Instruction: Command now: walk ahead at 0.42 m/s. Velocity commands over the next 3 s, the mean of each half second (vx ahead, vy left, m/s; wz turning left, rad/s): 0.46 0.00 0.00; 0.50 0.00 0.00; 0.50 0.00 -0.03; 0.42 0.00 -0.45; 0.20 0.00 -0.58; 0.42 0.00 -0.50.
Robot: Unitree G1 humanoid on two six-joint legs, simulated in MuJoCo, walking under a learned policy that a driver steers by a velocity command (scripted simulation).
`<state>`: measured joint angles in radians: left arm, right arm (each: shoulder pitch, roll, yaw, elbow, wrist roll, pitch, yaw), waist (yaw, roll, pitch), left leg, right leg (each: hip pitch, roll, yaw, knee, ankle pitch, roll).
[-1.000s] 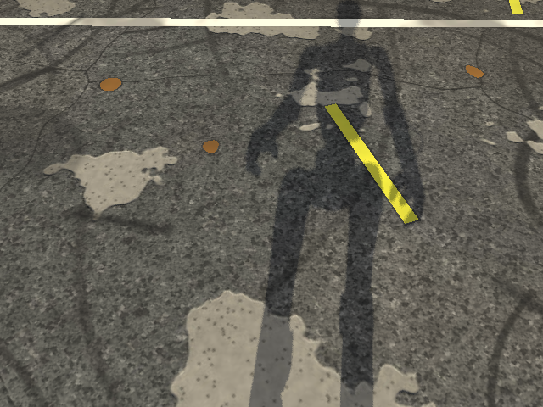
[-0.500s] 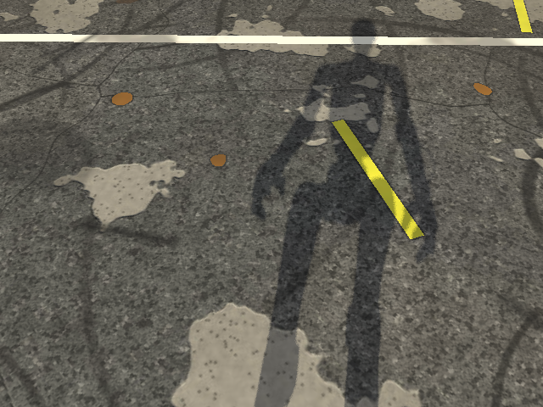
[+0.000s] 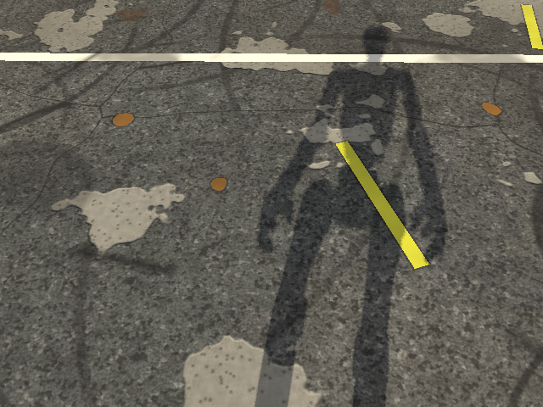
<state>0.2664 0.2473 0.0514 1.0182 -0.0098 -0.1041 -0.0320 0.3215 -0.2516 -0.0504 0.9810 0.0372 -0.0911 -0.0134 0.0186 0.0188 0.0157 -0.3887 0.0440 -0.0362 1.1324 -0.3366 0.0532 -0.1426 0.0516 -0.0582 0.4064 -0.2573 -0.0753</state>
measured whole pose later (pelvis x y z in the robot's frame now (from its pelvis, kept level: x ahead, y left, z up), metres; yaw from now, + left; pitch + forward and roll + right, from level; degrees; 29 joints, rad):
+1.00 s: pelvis +0.53 +0.01 -0.02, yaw -1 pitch +1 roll +1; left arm 0.07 0.26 0.05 0.87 -0.01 -0.10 -0.04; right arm 0.34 -0.28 -0.05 0.99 0.02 -0.07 0.00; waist -0.03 0.01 0.04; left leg -0.19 -0.01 -0.04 0.97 -0.50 0.03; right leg -0.45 0.00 -0.05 0.56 -0.14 -0.06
